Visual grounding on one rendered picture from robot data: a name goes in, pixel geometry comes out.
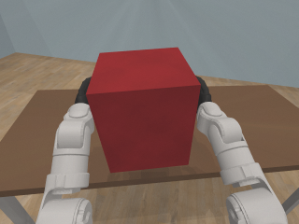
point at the robot right forearm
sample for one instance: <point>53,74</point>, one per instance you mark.
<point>231,149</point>

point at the table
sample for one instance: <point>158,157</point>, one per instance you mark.
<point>269,123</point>

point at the carton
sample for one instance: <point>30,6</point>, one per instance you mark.
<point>144,104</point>

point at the robot left forearm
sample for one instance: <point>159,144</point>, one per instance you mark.
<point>71,151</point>

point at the left robot upper arm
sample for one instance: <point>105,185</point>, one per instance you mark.
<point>66,211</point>

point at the robot left hand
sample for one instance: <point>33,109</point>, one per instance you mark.
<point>81,96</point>

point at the robot right hand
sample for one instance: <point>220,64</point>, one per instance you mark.
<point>204,95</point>

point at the right robot upper arm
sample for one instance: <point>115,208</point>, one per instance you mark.
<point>254,206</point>

